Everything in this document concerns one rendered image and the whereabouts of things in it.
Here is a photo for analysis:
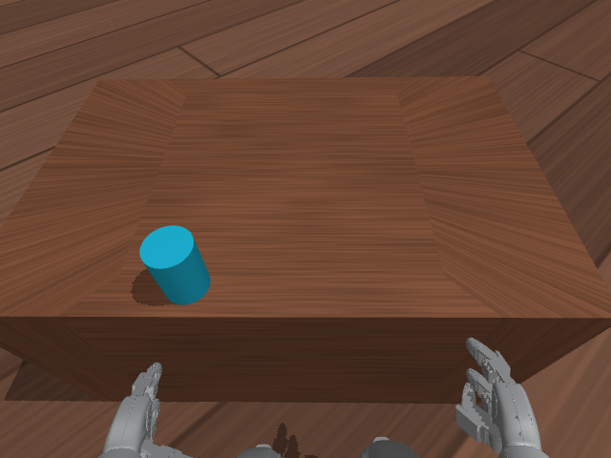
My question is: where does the left robot hand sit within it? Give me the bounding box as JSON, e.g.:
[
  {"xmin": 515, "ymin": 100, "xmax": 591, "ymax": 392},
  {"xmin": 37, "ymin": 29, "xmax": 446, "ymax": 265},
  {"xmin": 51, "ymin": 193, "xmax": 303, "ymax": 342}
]
[{"xmin": 102, "ymin": 363, "xmax": 193, "ymax": 458}]

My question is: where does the right robot hand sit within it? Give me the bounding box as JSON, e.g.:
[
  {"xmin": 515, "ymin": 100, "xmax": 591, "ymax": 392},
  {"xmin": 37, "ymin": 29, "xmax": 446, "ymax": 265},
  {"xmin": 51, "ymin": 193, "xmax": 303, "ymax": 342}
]
[{"xmin": 455, "ymin": 338, "xmax": 542, "ymax": 455}]

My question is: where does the can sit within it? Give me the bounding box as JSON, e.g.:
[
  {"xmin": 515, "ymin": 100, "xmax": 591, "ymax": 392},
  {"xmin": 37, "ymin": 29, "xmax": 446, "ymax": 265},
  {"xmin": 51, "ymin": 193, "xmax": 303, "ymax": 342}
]
[{"xmin": 139, "ymin": 225, "xmax": 211, "ymax": 305}]

